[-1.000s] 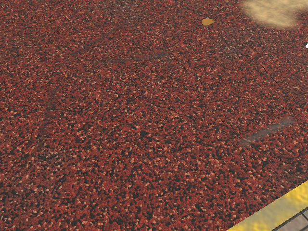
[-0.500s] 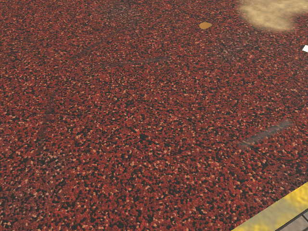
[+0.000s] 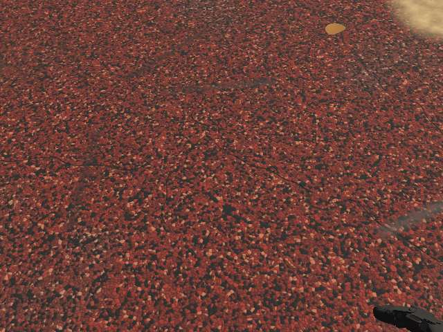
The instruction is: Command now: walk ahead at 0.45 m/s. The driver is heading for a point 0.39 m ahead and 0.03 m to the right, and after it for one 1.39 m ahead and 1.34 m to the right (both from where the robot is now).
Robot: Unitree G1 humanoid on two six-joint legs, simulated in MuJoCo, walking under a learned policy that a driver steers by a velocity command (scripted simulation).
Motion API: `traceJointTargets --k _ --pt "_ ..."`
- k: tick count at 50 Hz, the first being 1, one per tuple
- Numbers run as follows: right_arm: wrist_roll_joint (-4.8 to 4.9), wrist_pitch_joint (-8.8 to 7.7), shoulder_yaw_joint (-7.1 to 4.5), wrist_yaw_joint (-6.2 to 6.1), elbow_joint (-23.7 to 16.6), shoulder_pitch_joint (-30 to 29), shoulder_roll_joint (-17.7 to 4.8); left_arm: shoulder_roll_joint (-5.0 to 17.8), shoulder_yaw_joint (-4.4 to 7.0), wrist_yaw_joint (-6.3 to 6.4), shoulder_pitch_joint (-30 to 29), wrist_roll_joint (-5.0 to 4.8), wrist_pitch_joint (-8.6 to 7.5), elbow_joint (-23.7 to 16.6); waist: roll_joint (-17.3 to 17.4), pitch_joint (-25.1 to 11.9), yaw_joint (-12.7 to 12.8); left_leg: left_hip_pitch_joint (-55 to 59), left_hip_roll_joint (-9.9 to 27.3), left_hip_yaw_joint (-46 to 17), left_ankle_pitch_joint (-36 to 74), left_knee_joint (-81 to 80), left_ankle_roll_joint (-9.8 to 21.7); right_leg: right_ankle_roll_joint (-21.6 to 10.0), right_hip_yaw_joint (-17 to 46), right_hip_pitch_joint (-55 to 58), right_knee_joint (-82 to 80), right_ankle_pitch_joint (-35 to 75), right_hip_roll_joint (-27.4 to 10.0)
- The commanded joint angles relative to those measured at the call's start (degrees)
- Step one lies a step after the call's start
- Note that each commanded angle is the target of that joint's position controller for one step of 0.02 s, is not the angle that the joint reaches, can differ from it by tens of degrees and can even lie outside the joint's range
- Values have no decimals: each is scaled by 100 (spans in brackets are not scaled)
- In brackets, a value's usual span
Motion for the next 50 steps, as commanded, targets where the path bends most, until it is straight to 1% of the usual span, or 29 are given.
traceJointTargets --k 1,2,3,4,5,6,7,8,10,11,13,16,19,21,24,26,28,29,30,31,32,33,34,35,37,40,43,46,50 --pt "-2 -79 -178 8 -404 -178 -659 1140 256 32 -168 -34 -16 -249 -912 276 -632 974 -234 108 -8 -260 249 -756 389 -688 329 4191 -1369" --pt "0 -67 -287 -22 -215 488 -832 1135 264 32 -237 -9 25 -279 -914 -180 -993 1845 -389 210 -77 -254 394 -642 198 -734 1153 5186 -1239" --pt "24 -37 -416 -69 83 1450 -1040 1091 243 33 -277 41 61 -342 -844 -764 -1428 3147 -363 150 -113 -240 556 -486 52 -1236 2298 5325 -1001" --pt "-45 3 -524 -142 293 2471 -1469 840 148 28 -191 179 64 -506 27 -1583 -1676 4869 872 -1359 -621 -205 913 -329 -112 -2598 4225 3300 -619" --pt "-117 2 -497 -57 438 2726 -1627 -59 -63 -25 514 48 -57 -515 1705 -2513 -1187 5981 2097 -4337 -2445 -1419 1787 -86 275 -4211 6055 -1016 431" --pt "-73 -40 -343 -29 404 2319 -1073 606 93 -50 -89 -122 -201 -573 1098 -1701 -1296 5274 1868 -4511 -2916 -2006 1498 -225 771 -4797 6727 -1076 153" --pt "-63 -84 -272 -37 322 1774 -855 902 192 -62 -691 -248 -282 -786 794 -795 -1147 4373 1723 -3599 -2487 -2075 1262 -349 573 -5117 6777 -535 -134" --pt "-102 -128 -233 -22 237 1324 -764 877 197 -20 -918 -209 -308 -814 218 -465 -938 3508 1521 -2898 -1614 -2180 1168 -369 477 -4807 6535 17 -430" --pt "-229 -178 -165 2 249 1004 -522 708 259 17 -808 -82 -207 -794 293 -289 -550 2512 1125 -1943 -812 -2430 1072 -340 466 -4172 6072 508 -750" --pt "-217 -186 -149 5 298 1012 -461 597 261 21 -735 -78 -138 -792 366 -260 -467 2306 1042 -1738 -746 -2564 1101 -315 434 -4030 5894 522 -785" --pt "-197 -223 -156 -50 431 1164 -534 525 273 30 -870 -83 -17 -870 360 -50 -409 2038 1054 -1320 -601 -2811 1150 -227 370 -4190 5573 648 -860" --pt "-265 -238 -191 -184 567 1426 -742 615 307 25 -1538 -27 33 -1137 132 231 -521 2141 1099 -876 52 -2944 1149 -72 455 -4844 4794 1461 -855" --pt "-300 -196 -162 -277 567 1402 -799 449 228 -75 -1996 30 -32 -1313 137 186 -611 1988 753 133 1707 -2674 882 -72 142 -4241 3409 2481 -549" --pt "-266 -146 -162 -341 621 1608 -906 401 182 -156 -2451 45 -33 -1511 113 93 -790 2189 802 334 2053 -2519 834 -59 -109 -3998 2953 2870 -391" --pt "-157 37 -199 -422 676 1714 -1032 568 212 -290 -2652 42 20 -1789 207 -28 -798 3044 1068 383 2456 -1945 713 -173 -141 -4187 2546 2438 -292" --pt "-95 183 -254 -487 614 1623 -1144 770 289 -385 -2453 70 31 -1905 313 -208 -633 3418 1196 386 3128 -1261 584 -344 -280 -3997 2423 1756 -110" --pt "-96 322 -266 -545 470 1540 -1109 1172 506 -409 -1401 64 -1 -1694 98 -737 -155 3311 848 587 3217 428 268 -607 -432 -2764 1766 2117 294" --pt "-257 310 -196 -535 314 1815 -982 1705 649 -307 -950 109 21 -1706 -771 -1319 -97 2232 403 718 1378 2148 -96 -998 809 -1348 1798 4468 -567" --pt "-455 215 9 -421 189 2474 -298 2089 650 -236 -1166 181 64 -1892 -1805 -2021 -732 130 -780 247 -3681 4203 -486 -2262 3233 423 1976 6440 -1999" --pt "-286 130 -64 -317 244 2345 -766 1670 568 -240 -1064 161 103 -2026 -1134 -2833 -371 -95 -610 -858 -3661 4795 -385 -2457 3623 489 1540 5155 -2038" --pt "-82 125 -125 -303 94 1831 -936 1427 514 -219 -1533 132 120 -2183 -731 -2134 -366 -476 -374 -847 -3120 4722 -294 -2164 2980 -107 1347 4159 -1734" --pt "-85 167 -135 -366 63 1553 -901 1238 467 -170 -1857 43 162 -2230 -177 -1489 -467 -550 -133 -762 -2633 4314 -304 -1808 2461 -879 1139 3302 -1427" --pt "-153 243 -174 -442 44 1384 -945 1133 427 -127 -2054 24 212 -2291 -47 -1091 -556 -380 22 -757 -2350 3869 -323 -1626 2196 -1633 966 2779 -1243" --pt "-181 321 -210 -472 -4 1379 -992 1112 418 -103 -2130 83 243 -2327 -218 -934 -702 -12 61 -768 -2195 3526 -318 -1539 2063 -2191 830 2478 -1066" --pt "-223 389 -195 -505 -23 1497 -814 1212 456 -71 -2134 167 265 -2406 -513 -911 -798 318 -77 -676 -1993 2971 -378 -1505 1868 -2591 745 2584 -845" --pt "-236 419 -184 -568 -82 1376 -742 1380 525 27 -2003 95 309 -2483 -572 -1080 -727 282 -169 -746 -1749 2259 -548 -1482 1943 -2494 799 2372 -800" --pt "-208 457 -204 -580 -180 1124 -768 1384 528 109 -2044 53 405 -2578 -691 -1020 -644 277 -213 -854 -1410 1765 -631 -1308 2148 -2580 747 1124 -662" --pt "-186 403 -212 -553 -272 936 -776 1377 532 147 -2025 70 479 -2630 -873 -865 -561 412 -287 -900 -1346 1257 -636 -1214 2380 -2631 733 541 -568" --pt "-125 262 -231 -468 -317 980 -836 1358 540 153 -1968 68 562 -2709 -1037 -896 -528 843 -395 -901 -1535 432 -530 -1167 2773 -2313 945 1085 -574"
